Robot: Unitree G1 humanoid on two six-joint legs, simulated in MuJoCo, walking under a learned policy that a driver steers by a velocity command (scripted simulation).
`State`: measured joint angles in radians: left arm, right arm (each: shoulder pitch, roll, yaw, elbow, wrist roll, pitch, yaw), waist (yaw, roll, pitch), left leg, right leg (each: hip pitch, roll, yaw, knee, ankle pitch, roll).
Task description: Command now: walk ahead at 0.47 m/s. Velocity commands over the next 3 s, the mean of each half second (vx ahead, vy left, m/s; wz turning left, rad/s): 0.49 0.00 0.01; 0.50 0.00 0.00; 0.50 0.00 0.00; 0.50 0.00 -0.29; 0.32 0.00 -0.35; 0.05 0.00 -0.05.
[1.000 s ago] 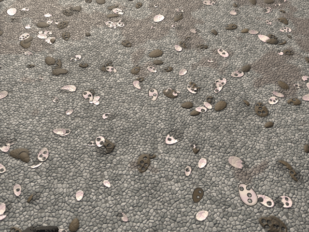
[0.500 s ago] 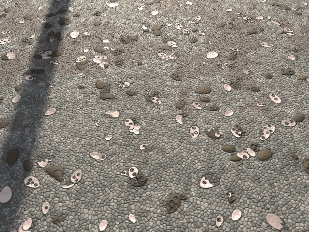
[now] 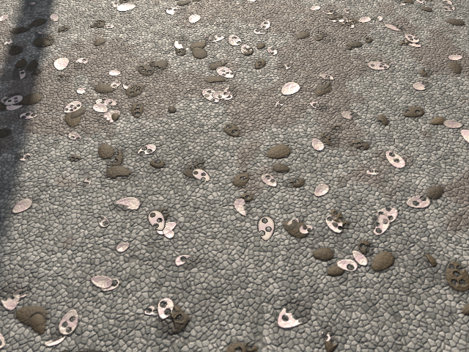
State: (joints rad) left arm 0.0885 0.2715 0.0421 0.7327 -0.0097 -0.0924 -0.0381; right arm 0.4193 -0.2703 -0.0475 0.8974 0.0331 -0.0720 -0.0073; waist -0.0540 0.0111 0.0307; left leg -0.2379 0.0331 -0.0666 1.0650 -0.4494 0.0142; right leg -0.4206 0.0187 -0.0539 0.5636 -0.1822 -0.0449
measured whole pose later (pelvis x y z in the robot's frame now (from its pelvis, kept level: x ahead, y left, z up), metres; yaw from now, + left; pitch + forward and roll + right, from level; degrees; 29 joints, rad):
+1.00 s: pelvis +0.55 +0.02 +0.00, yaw -1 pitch +2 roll +1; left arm 0.03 0.25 0.04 0.74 -0.01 -0.09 -0.04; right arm 0.40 -0.29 -0.06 0.93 0.01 -0.04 -0.01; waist -0.06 -0.01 0.02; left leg 0.04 0.01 0.04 0.41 -0.46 0.00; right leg -0.50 -0.02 -0.03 0.51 -0.05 -0.05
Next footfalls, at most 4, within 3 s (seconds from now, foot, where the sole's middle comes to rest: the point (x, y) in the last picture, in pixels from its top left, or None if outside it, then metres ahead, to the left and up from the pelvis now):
0.44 left None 0.41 0.15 -0.76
0.98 right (264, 265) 0.72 -0.09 -0.76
1.54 left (187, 189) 1.02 0.15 -0.76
2.10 right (256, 131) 1.29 -0.12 -0.76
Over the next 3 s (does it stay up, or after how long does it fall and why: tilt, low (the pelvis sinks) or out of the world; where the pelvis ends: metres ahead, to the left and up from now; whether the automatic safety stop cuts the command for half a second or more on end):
stays up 1.41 -0.06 0.01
